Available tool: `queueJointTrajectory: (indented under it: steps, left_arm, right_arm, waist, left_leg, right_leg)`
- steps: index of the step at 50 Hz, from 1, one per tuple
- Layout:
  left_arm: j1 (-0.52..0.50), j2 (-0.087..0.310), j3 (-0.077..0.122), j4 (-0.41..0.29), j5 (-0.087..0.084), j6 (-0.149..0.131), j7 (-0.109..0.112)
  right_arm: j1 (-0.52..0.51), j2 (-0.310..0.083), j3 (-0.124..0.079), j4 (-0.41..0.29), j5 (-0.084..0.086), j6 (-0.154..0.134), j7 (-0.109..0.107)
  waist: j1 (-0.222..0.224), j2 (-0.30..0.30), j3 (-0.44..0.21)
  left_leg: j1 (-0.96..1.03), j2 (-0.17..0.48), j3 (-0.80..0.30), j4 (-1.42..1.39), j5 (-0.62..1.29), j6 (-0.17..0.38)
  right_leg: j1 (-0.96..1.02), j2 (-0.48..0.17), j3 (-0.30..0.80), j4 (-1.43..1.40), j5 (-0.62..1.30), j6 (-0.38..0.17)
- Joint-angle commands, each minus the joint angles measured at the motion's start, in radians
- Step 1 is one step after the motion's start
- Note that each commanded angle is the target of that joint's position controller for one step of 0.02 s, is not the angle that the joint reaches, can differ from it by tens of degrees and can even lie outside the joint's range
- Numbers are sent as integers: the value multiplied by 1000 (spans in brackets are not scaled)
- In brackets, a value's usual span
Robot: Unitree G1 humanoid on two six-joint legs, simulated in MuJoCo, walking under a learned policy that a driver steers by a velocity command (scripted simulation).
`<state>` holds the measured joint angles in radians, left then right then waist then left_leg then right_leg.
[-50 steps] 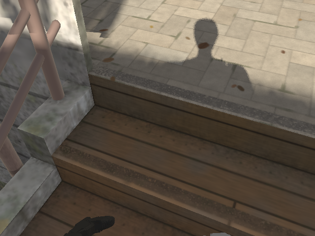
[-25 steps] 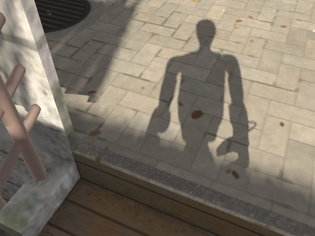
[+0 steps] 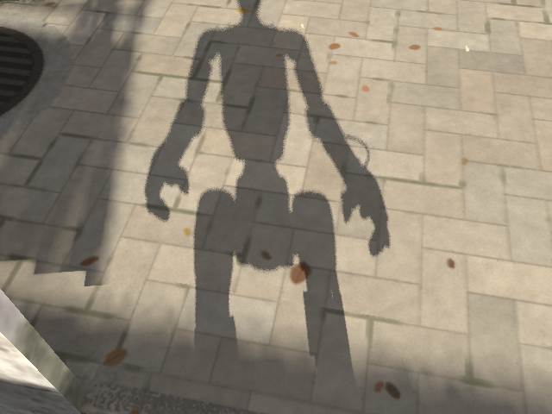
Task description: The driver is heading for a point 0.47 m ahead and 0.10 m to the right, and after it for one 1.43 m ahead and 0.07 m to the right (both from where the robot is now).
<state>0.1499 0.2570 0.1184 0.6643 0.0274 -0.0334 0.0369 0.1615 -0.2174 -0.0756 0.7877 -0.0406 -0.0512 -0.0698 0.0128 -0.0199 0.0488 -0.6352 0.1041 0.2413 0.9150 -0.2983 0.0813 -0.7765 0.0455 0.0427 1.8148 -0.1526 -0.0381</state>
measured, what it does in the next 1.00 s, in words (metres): climbs, turning right: right foot, then left foot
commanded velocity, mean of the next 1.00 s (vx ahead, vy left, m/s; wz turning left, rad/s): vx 0.19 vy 0.00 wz -0.40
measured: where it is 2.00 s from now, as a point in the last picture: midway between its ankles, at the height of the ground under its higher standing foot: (424, 225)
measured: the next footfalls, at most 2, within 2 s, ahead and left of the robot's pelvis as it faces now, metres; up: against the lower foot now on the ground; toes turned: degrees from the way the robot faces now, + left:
right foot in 0.26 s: +0.12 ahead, -0.13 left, +0.00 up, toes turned -14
left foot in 0.60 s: +0.17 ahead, +0.06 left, +0.00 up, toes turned -18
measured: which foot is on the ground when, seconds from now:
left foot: down 0.00-0.26, up 0.28-0.58, down 0.60-1.00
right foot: up 0.00-0.24, down 0.26-0.60, up 0.62-1.00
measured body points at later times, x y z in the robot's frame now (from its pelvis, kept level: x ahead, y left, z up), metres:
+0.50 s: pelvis +0.08 -0.02 +0.05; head +0.08 -0.03 +0.50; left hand +0.27 +0.19 -0.04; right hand +0.19 -0.30 -0.05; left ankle +0.10 +0.09 -0.61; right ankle +0.08 -0.12 -0.68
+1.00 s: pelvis +0.22 -0.08 +0.07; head +0.29 -0.09 +0.52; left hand +0.55 -0.09 +0.03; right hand +0.02 -0.22 -0.04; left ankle +0.13 +0.07 -0.68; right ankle +0.36 -0.25 -0.43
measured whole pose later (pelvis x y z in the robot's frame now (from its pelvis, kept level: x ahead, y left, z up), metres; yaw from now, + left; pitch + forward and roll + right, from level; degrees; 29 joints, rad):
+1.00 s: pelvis +0.22 -0.08 +0.07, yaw -22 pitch +5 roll -4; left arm -0.13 0.05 -0.04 0.47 0.01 0.01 -0.04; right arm 0.60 -0.12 -0.02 1.02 0.00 -0.10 -0.03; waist -0.09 0.02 0.05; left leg 0.11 0.08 0.05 0.03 -0.22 0.03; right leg -1.28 -0.10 -0.18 1.62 -0.43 -0.14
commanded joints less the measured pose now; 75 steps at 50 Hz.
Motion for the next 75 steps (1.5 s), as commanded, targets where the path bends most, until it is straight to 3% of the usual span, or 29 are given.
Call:
queueJointTrajectory:
  steps: [1, 4, 7, 10, 12, 13, 14, 15, 17, 21, 23, 26, 29, 31, 32, 34, 39, 45, 48, 49, 51, 53, 54, 55, 56, 59, 62, 67, 75]
  left_arm:
    - [194, -147, -67, -55, 13, 45, 11]
    - [159, -52, -58, -80, 18, 60, 8]
    - [67, -15, -48, -105, -40, 73, -7]
    - [108, -29, -37, -116, -26, 73, -7]
    - [136, -16, -21, -93, -13, 56, -15]
    - [147, 10, -19, -96, 0, 33, -28]
    - [147, 79, -13, -140, -10, 16, -28]
    - [178, 169, 28, -160, -15, 26, 4]
    - [77, 110, 9, -161, 2, 46, 14]
    - [54, 30, -27, -164, 13, 29, 16]
    - [117, 54, -16, -136, 10, 34, 18]
    - [121, 65, -10, -132, 44, 29, 1]
    - [66, 49, -13, -113, -13, 26, -15]
    - [-14, -86, -43, -139, -49, 14, -29]
    - [40, -20, -26, -128, 10, 11, -37]
    - [-2, 27, -9, -89, 35, -2, -41]
    - [-158, -144, -88, -108, 32, -11, -45]
    - [-445, -168, -146, -297, 9, 15, -51]
    - [-409, -210, -171, -315, -20, 39, -82]
    - [-350, -194, -158, -273, -27, 38, -85]
    - [-190, -171, -134, -212, -33, 46, -71]
    - [56, -85, -91, -171, -43, 46, -42]
    - [195, 17, -51, -112, -9, 34, -33]
    - [267, 149, -1, -81, 15, 34, -37]
    - [166, 145, 6, -84, -9, 38, -43]
    - [31, -53, -45, 48, -22, -48, -55]
    - [90, -154, -76, 199, 21, -87, -59]
    - [117, -13, -55, 212, -15, -134, -48]
    - [302, 64, -44, 205, -23, -103, 6]
  right_arm:
    - [-47, 44, 37, -31, -13, -23, 13]
    - [-50, -67, 17, -51, -8, -32, 15]
    - [-36, -146, -6, -90, -1, -46, 22]
    - [-7, -147, -13, -112, 3, -3, 39]
    - [119, -116, -14, -80, 4, 54, 37]
    - [141, -99, -19, -85, -6, 78, 40]
    - [140, -18, 7, -142, 3, 87, 45]
    - [55, -21, 5, -198, 10, 82, 39]
    - [-54, -50, -8, -204, 23, 55, 41]
    - [-71, -44, 2, -208, 12, 62, 43]
    - [-39, 4, 24, -193, 19, 67, 47]
    - [32, -29, 22, -186, 22, 67, 15]
    - [167, 4, 28, -149, 22, 43, 13]
    - [267, -192, -19, -126, 3, 25, 24]
    - [222, -222, -41, -141, 5, 27, 35]
    - [142, -132, -22, -126, 26, 2, 56]
    - [366, -36, 6, 51, 8, -60, 70]
    - [400, -33, 29, 164, 9, -78, 51]
    - [500, -1, 38, 216, 52, -53, 23]
    - [473, -23, 36, 193, 50, -61, 29]
    - [454, -115, 22, 166, 50, -74, 36]
    - [410, -226, -10, 144, 54, -82, 56]
    - [361, -193, -16, 92, 83, -96, 84]
    - [288, -60, -7, -7, 82, -112, 124]
    - [260, -40, -26, -20, 39, -118, 137]
    - [161, 45, -14, -113, 15, -74, 85]
    - [208, 142, 37, -117, 29, -7, 67]
    - [58, -9, -1, -136, 12, 35, 94]
    - [-122, 7, 10, -147, 25, 43, 130]
  waist:
    - [112, 82, -53]
    - [108, 89, -52]
    - [31, 174, -123]
    - [-2, 166, -154]
    - [-29, 50, -105]
    - [-15, -87, -64]
    - [-46, -262, -42]
    - [48, -322, -160]
    - [18, -163, -50]
    - [17, -35, -63]
    - [17, -70, -99]
    - [-5, -106, -123]
    - [-98, -54, -77]
    - [-146, 338, -60]
    - [-108, 325, -41]
    - [-56, 108, 29]
    - [-77, 68, 12]
    - [-48, 109, 123]
    - [-82, 161, 3]
    - [-69, 85, -31]
    - [21, 136, -222]
    - [170, 234, -363]
    - [209, 199, -447]
    - [216, -154, -493]
    - [170, -154, -516]
    - [-19, 99, -57]
    - [-123, 55, 19]
    - [-74, -24, 35]
    - [16, -116, -16]
  left_leg:
    - [77, 217, -314, -438, -66, 100]
    - [111, 191, -114, -529, 36, 84]
    - [184, 233, -31, -581, 268, 77]
    - [315, 288, -65, -494, 133, 58]
    - [363, 175, 23, -269, -85, -13]
    - [221, 150, 20, -82, -183, -50]
    - [-41, 61, 3, 176, -337, -118]
    - [-48, -20, -156, 345, -280, -158]
    - [-69, -5, -243, 516, -104, -174]
    - [-81, -37, -222, 337, -69, -123]
    - [20, -73, -206, 208, -146, -98]
    - [205, -92, -220, -25, -283, -48]
    - [505, -121, -175, -473, -16, -19]
    - [722, 215, -759, -806, -321, 38]
    - [633, 306, -976, -847, -500, 158]
    - [591, 234, -808, -786, -534, 214]
    - [713, 162, -556, -687, -248, 171]
    - [521, 133, -389, -918, -219, 103]
    - [465, 104, -287, -1043, 327, 153]
    - [474, 116, -240, -1031, 574, 160]
    - [542, 154, -198, -776, 1441, 137]
    - [660, 195, -239, -392, 1724, 91]
    - [411, 98, -240, -52, 1458, 58]
    - [75, -137, -321, 347, 377, 9]
    - [-36, -163, -475, 776, 192, 14]
    - [-178, -50, -360, 985, 233, 34]
    - [-236, -59, -420, 953, 210, 72]
    - [-162, -84, -278, 387, 383, 17]
    - [39, -135, -57, -251, 268, 46]
  right_leg:
    - [-89, -53, 87, 54, 32, -1]
    - [58, -109, -39, -434, -5, 21]
    - [368, -121, -140, -737, -139, -14]
    - [417, -122, -142, -908, -204, -37]
    - [447, -32, -160, -1222, -279, -35]
    - [532, -92, 4, -1318, -116, -45]
    - [584, -288, 369, -1348, 201, -98]
    - [545, -396, 580, -1527, 130, -263]
    - [409, -323, 441, -1558, -184, -298]
    - [509, -203, 281, -1420, -12, -203]
    - [529, -202, 274, -1422, 35, -217]
    - [454, -191, 305, -1467, -231, -239]
    - [278, -130, 277, -1379, -255, -178]
    - [-115, 109, 15, -902, -325, -45]
    - [-173, 61, 27, -636, -338, -13]
    - [-287, 32, 66, -260, -229, -8]
    - [-692, 11, 2, 366, -291, -88]
    - [-744, -135, -153, 145, -346, -64]
    - [-287, -166, -213, -221, -232, -100]
    - [-112, -132, -270, -334, -251, -129]
    - [234, -2, -314, -465, -359, -141]
    - [476, 45, -205, -706, -348, -157]
    - [697, -111, 117, -821, -545, -193]
    - [827, -378, 767, -1312, -858, -237]
    - [759, -437, 1008, -1543, -911, -206]
    - [329, -412, 507, -1407, -506, -192]
    - [242, -344, 173, -1400, -246, -97]
    - [385, -247, -194, -1623, 175, -16]
    - [891, -253, -344, -1593, 786, -4]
